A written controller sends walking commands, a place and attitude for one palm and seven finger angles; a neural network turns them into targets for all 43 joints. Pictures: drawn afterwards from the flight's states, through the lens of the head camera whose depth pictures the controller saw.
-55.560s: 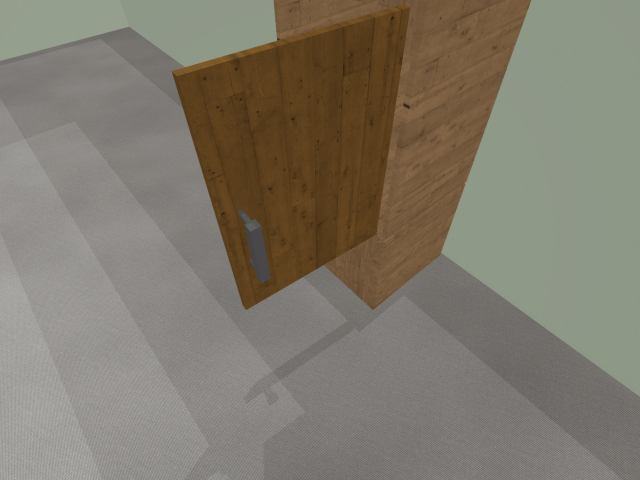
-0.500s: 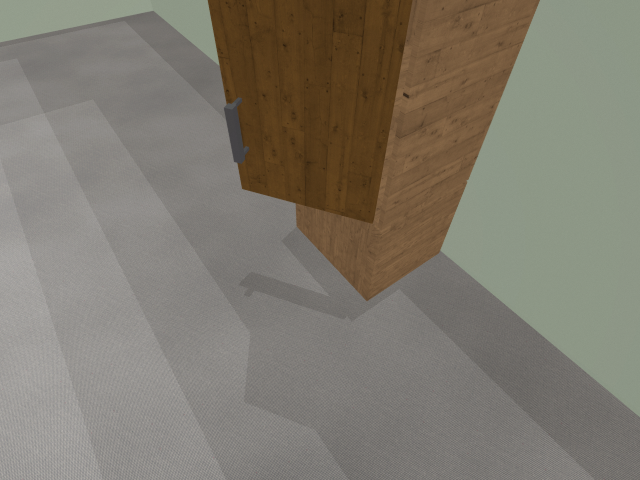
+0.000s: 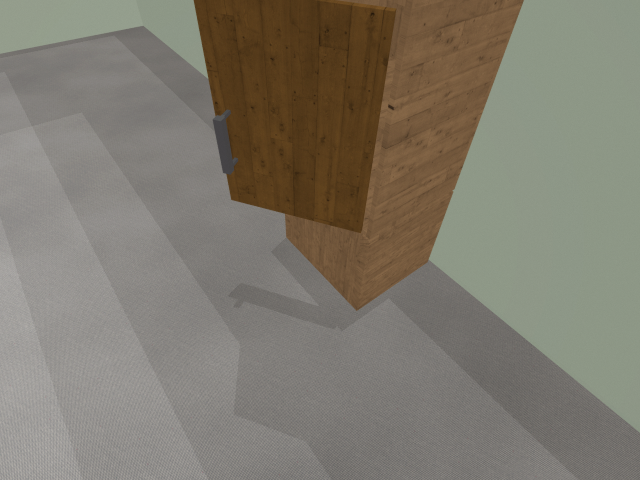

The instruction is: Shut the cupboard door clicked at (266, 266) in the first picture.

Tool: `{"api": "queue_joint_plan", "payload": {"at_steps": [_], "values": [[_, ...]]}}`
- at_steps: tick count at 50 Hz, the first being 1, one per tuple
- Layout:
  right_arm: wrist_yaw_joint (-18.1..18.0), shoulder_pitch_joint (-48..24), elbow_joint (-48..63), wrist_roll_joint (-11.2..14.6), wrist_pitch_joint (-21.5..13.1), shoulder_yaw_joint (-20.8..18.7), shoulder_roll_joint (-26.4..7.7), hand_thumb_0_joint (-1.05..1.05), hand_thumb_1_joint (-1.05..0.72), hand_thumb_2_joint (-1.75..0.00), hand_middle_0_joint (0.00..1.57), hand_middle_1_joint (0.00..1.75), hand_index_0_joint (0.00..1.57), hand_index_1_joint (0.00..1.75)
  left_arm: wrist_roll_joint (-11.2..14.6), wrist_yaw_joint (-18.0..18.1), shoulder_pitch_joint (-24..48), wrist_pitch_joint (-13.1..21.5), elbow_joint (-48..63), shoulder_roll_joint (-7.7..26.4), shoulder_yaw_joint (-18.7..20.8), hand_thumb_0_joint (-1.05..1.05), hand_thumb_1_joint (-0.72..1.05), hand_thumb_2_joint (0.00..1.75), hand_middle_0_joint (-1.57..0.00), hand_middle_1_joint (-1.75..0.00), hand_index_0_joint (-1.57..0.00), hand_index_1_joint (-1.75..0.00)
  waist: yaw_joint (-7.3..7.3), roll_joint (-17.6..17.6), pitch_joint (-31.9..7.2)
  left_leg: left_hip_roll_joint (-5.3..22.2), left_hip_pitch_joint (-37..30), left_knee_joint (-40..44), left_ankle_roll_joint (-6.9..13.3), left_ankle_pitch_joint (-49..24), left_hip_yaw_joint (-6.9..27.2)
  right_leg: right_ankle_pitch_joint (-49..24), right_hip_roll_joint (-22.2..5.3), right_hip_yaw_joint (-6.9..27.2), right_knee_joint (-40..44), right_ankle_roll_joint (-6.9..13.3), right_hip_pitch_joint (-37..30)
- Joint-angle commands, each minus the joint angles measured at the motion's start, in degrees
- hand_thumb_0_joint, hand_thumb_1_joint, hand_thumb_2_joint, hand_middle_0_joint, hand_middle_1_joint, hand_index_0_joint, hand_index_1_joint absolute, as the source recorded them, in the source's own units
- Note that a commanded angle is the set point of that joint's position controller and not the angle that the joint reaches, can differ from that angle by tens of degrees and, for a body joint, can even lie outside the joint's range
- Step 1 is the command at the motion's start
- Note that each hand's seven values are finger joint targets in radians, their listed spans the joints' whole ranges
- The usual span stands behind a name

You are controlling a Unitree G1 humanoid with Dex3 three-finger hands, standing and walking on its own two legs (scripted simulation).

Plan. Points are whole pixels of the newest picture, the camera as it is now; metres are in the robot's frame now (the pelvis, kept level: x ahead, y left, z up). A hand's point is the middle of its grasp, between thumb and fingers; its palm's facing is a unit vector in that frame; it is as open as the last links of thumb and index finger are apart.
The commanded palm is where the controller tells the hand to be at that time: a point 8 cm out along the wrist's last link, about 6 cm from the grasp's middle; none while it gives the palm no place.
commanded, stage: look to check the result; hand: left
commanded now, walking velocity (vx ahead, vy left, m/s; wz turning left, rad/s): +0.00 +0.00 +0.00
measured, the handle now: (227, 142) +0.92 +0.28 -0.11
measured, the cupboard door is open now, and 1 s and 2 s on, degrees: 34 34 34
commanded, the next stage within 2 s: walk to a spot facing it in 0.56 s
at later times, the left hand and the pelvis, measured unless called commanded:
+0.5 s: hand out of the picture +0.01 +0.15 -0.18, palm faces +0.03 -0.98 -0.19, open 7.3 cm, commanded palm none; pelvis +0.03 -0.02 +0.00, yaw +0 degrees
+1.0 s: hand out of the picture +0.04 +0.17 -0.20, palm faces +0.18 -0.96 -0.20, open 7.3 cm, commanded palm none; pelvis +0.05 -0.01 -0.02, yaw +9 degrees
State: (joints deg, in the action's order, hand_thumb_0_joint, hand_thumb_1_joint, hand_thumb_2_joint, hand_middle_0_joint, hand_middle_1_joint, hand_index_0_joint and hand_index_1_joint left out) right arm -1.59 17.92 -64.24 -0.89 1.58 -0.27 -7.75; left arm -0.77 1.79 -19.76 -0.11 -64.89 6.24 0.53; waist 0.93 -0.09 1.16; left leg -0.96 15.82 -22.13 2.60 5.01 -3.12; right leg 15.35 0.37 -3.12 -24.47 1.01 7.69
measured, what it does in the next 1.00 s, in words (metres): stands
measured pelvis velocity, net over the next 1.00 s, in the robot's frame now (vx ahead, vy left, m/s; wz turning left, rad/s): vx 0.05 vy -0.01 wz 0.16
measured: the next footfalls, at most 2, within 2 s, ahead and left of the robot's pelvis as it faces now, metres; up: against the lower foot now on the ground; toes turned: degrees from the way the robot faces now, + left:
right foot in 1.52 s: +0.14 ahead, -0.14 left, +0.00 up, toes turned +27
left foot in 1.88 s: +0.02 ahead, +0.08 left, +0.00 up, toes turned +46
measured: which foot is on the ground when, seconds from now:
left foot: down 0.00-1.00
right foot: down 0.00-1.00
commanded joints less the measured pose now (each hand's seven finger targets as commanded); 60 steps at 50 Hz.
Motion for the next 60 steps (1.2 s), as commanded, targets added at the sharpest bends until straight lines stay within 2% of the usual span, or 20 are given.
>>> {"api": "queue_joint_plan", "payload": {"at_steps": [1,19,23,32,37,39,41,44,46,47,49,51,52,53,54,55,56,57,58,60], "values": [[-0.58,3.03,1.55,-0.07,-1.06,-1.08,-5.28,0.0,-0.9,-0.9,0.2,0.3,0.2,0.3,-0.1,0.46,-5.64,0.58,0.04,5.9,0.98,0.0,0.9,0.9,-0.2,-0.3,-0.2,-0.3,-0.29,1.14,5.69,5.77,-2.71,5.46,-0.34,11.21,8.65,5.08,-5.01,6.55,7.84,2.2,8.28],[-0.78,1.26,0.67,0.14,-1.75,-0.69,-6.21,0.0,-0.9,-0.9,0.2,0.3,0.2,0.3,0.21,0.71,-3.25,1.05,0.02,7.13,0.89,0.0,0.9,0.9,-0.2,-0.3,-0.2,-0.3,-0.42,0.39,3.33,6.59,-6.41,1.72,-0.14,-1.9,7.18,-5.2,-5.97,6.53,7.94,2.06,3.37],[-0.79,0.33,0.59,0.17,-1.63,-0.6,-6.43,0.0,-0.9,-0.9,0.2,0.3,0.2,0.3,0.21,0.73,-2.87,0.97,0.05,7.18,0.8,0.0,0.9,0.9,-0.2,-0.3,-0.2,-0.3,-0.43,-0.18,4.64,6.53,-6.37,1.43,-0.31,-1.69,7.01,-5.37,-6.19,6.36,8.51,1.93,3.67],[-0.93,-1.24,0.86,0.23,-1.93,-0.65,-7.55,0.0,-0.9,-0.9,0.2,0.3,0.2,0.3,0.11,0.82,-2.28,1.24,0.49,8.21,1.03,0.0,0.9,0.9,-0.2,-0.3,-0.2,-0.3,-0.64,-0.43,2.35,6.66,-8.18,0.07,-0.33,-6.18,6.53,-13.57,-6.5,6.14,8.15,1.35,0.67],[-0.78,-1.05,1.27,0.15,-1.21,-0.59,-6.36,0.0,-0.9,-0.9,0.2,0.3,0.2,0.3,0.18,1.09,-2.54,0.43,1.05,7.55,1.55,0.0,0.9,0.9,-0.2,-0.3,-0.2,-0.3,-0.73,-0.1,3.56,5.96,-4.75,-2.21,-0.7,-7.17,6.56,-14.33,-7.49,4.42,5.18,1.35,-0.62],[-0.64,-1.59,2.26,0.03,-0.81,-1.11,-6.82,0.0,-0.9,-0.9,0.2,0.3,0.2,0.3,0.12,1.16,-2.14,-0.04,2.15,9.0,2.49,0.0,0.9,0.9,-0.2,-0.3,-0.2,-0.3,-0.99,-0.41,3.38,5.24,-1.27,-5.24,-0.72,-7.71,6.36,-16.43,-9.01,3.86,3.13,2.17,-2.17],[-0.38,-2.48,3.54,0.0,-0.32,-1.58,-7.02,0.0,-0.9,-0.9,0.2,0.3,0.2,0.3,-0.04,1.19,-1.74,-0.36,3.41,10.37,3.31,0.0,0.9,0.9,-0.2,-0.3,-0.2,-0.3,-1.34,-3.55,2.9,3.49,2.3,-10.98,-1.35,-3.72,4.6,-19.66,-12.38,4.71,2.41,4.44,-3.25],[-0.11,-5.91,6.43,-0.12,0.74,-2.74,-6.85,0.0,-0.9,-0.9,0.2,0.3,0.2,0.3,-0.8,1.11,-1.05,-0.47,5.49,11.91,4.15,0.0,0.9,0.9,-0.2,-0.3,-0.2,-0.3,-2.44,-7.9,4.97,2.03,11.37,-29.51,-2.69,21.19,2.05,-35.75,-20.51,6.87,2.89,10.23,-4.54],[0.3,-7.5,7.97,0.01,1.25,-3.24,-7.08,0.0,-0.9,-0.9,0.2,0.3,0.2,0.3,-1.25,1.28,1.54,-0.4,7.45,12.39,4.67,0.0,0.9,0.9,-0.2,-0.3,-0.2,-0.3,-1.56,-6.56,7.27,3.61,14.03,-35.67,-3.07,24.77,2.12,-37.25,-22.08,5.04,2.78,11.69,-3.18],[0.58,-7.68,8.92,0.14,1.22,-3.24,-6.96,0.0,-0.9,-0.9,0.2,0.3,0.2,0.3,-1.39,1.38,2.78,-0.39,8.22,12.96,5.08,0.0,0.9,0.9,-0.2,-0.3,-0.2,-0.3,-1.15,-5.95,7.43,4.66,13.9,-33.27,-3.04,25.65,2.43,-37.72,-22.62,4.33,1.28,11.4,-3.32],[1.09,-7.08,9.85,0.09,1.06,-3.24,-6.64,0.0,-0.9,-0.9,0.2,0.3,0.2,0.3,-1.29,1.12,4.44,-0.15,9.78,14.69,5.59,0.0,0.9,0.9,-0.2,-0.3,-0.2,-0.3,-0.05,-5.36,6.26,4.27,10.3,-24.03,-3.07,21.98,-0.17,-40.82,-20.9,-0.01,-3.74,8.84,-3.65],[1.35,-1.06,8.94,-0.42,0.7,-3.44,-7.4,0.0,-0.9,-0.9,0.2,0.3,0.2,0.3,-0.5,0.79,5.03,-0.15,10.78,15.63,5.85,0.0,0.9,0.9,-0.2,-0.3,-0.2,-0.3,2.53,-3.54,1.98,1.57,-0.43,-13.37,-2.18,8.8,-2.73,-38.53,-17.36,-4.82,-14.26,4.25,-0.2],[1.45,3.64,8.27,-0.68,0.17,-4.2,-10.42,0.0,-0.9,-0.9,0.2,0.3,0.2,0.3,-0.14,0.48,4.71,-0.35,11.58,14.26,5.7,0.0,0.9,0.9,-0.2,-0.3,-0.2,-0.3,4.37,5.44,-0.89,6.21,-8.52,-6.03,0.84,-7.18,6.3,-24.89,-13.3,-7.1,-25.58,0.51,7.73],[1.15,6.19,8.41,-0.88,-0.35,-5.54,-16.49,0.0,-0.9,-0.9,0.2,0.3,0.2,0.3,0.59,0.14,4.67,-0.75,13.76,10.71,4.81,0.0,0.9,0.9,-0.2,-0.3,-0.2,-0.3,4.35,22.64,-2.92,21.54,-12.49,0.4,10.02,-29.51,30.04,18.85,-4.23,-6.27,-40.59,-3.79,20.36],[0.75,6.92,8.11,-0.43,0.03,-5.61,-17.71,0.0,-0.9,-0.9,0.2,0.3,0.2,0.3,0.0,0.54,8.12,-1.52,15.62,11.81,4.55,0.0,0.9,0.9,-0.2,-0.3,-0.2,-0.3,4.92,14.45,-4.9,24.24,-9.44,3.08,12.72,-20.78,33.01,24.29,-3.72,2.38,-44.87,-2.41,20.19],[0.71,3.51,9.44,-0.76,0.07,-5.78,-17.66,0.0,-0.9,-0.9,0.2,0.3,0.2,0.3,-0.14,0.41,8.96,-1.64,16.22,11.69,4.91,0.0,0.9,0.9,-0.2,-0.3,-0.2,-0.3,3.54,8.86,-3.34,22.93,-5.07,5.43,12.05,-0.22,30.75,20.9,-5.32,3.96,-44.94,-1.85,20.16],[0.58,0.03,11.44,-0.9,-0.15,-5.6,-16.66,0.0,-0.9,-0.9,0.2,0.3,0.2,0.3,-0.4,0.14,10.78,-1.7,16.23,11.49,5.18,0.0,0.9,0.9,-0.2,-0.3,-0.2,-0.3,3.05,9.44,-1.3,20.19,-0.44,7.03,10.12,10.38,30.85,16.79,-6.02,4.32,-44.37,-2.04,21.31],[0.44,-2.36,12.31,-1.21,-0.3,-4.96,-15.4,0.0,-0.9,-0.9,0.2,0.3,0.2,0.3,-0.62,-0.22,11.43,-1.75,16.09,12.11,5.24,0.0,0.9,0.9,-0.2,-0.3,-0.2,-0.3,1.95,6.62,0.22,18.22,2.62,7.52,8.78,14.21,29.98,13.18,-6.02,5.19,-43.81,-2.22,20.86],[0.29,-3.82,12.76,-1.28,-0.46,-4.78,-15.23,0.0,-0.9,-0.9,0.2,0.3,0.2,0.3,-0.73,-0.54,11.16,-1.72,15.97,11.74,5.41,0.0,0.9,0.9,-0.2,-0.3,-0.2,-0.3,1.16,6.57,1.37,16.69,3.48,7.86,7.78,13.58,27.75,10.68,-5.7,5.14,-42.44,-2.62,21.09],[0.17,-4.19,13.27,-1.09,-0.77,-4.83,-15.44,0.0,-0.9,-0.9,0.2,0.3,0.2,0.3,-0.73,-0.84,9.7,-1.51,15.87,11.1,5.22,0.0,0.9,0.9,-0.2,-0.3,-0.2,-0.3,0.39,4.24,-1.09,14.33,-0.7,6.49,7.21,7.46,24.78,8.02,-4.8,4.58,-38.72,-3.35,21.67]]}}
